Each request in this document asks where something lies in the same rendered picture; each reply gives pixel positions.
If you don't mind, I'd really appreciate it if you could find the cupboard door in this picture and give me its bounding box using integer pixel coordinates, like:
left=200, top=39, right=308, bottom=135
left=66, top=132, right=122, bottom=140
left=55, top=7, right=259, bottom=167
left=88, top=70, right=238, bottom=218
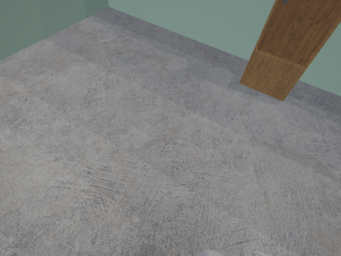
left=257, top=0, right=341, bottom=67

